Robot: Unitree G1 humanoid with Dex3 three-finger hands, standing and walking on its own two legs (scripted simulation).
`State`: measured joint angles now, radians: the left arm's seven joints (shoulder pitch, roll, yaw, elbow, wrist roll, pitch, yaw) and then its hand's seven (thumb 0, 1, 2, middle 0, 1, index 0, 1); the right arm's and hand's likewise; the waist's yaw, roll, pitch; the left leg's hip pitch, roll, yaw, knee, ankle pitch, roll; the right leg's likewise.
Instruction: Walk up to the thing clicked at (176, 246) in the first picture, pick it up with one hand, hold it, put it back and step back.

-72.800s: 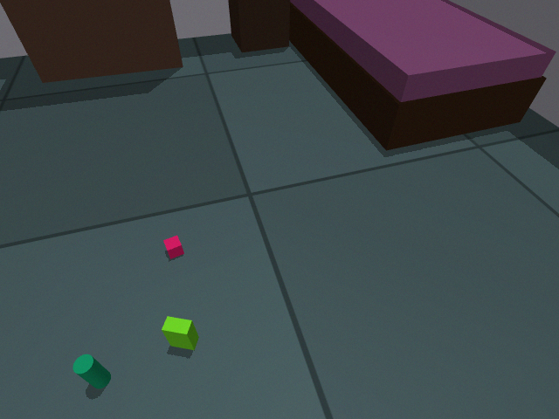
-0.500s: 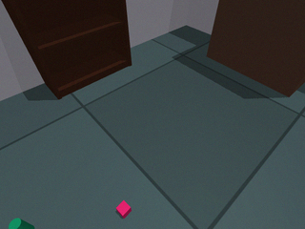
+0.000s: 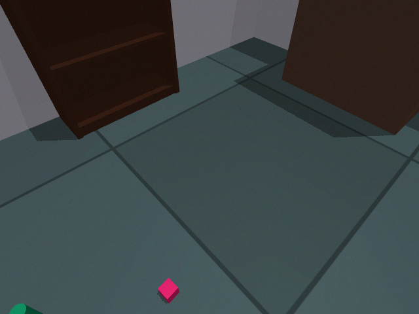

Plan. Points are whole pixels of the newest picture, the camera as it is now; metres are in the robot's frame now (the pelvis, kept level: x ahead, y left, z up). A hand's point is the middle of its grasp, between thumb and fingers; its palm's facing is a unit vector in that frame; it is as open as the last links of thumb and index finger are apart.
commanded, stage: stand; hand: left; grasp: from above
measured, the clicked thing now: (168, 290) +0.40 +0.20 -0.75
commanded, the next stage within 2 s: step back in 0.32 s
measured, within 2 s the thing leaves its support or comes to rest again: neither
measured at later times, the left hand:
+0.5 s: hand out of the picture +0.06 +0.28 -0.16, palm faces -0.01 -0.93 -0.38, open 7.4 cm
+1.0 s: hand out of the picture +0.01 +0.32 -0.18, palm faces -0.12 -0.92 -0.38, open 7.4 cm
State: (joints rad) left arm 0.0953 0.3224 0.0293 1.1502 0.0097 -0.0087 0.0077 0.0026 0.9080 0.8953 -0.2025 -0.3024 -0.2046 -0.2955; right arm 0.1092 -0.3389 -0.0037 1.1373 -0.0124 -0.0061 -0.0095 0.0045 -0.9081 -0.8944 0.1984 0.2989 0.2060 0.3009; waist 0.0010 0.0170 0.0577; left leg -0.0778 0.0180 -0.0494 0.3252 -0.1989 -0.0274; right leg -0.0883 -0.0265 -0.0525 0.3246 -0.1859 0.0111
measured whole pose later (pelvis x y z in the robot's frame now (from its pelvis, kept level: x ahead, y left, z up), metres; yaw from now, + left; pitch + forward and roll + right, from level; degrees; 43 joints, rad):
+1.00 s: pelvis -0.12 +0.06 -0.02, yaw -5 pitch -2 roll +0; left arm 0.11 0.38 0.07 0.89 0.02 0.06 0.02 0.00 0.91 0.90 -0.20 -0.30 -0.20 -0.30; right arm 0.12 -0.34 -0.04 0.85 -0.02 0.02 -0.02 0.00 -0.90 -0.89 0.20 0.30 0.21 0.30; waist -0.02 -0.02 0.22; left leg -0.32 -0.02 0.07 0.62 -0.27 0.07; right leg -0.30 0.05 0.09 0.84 -0.48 0.00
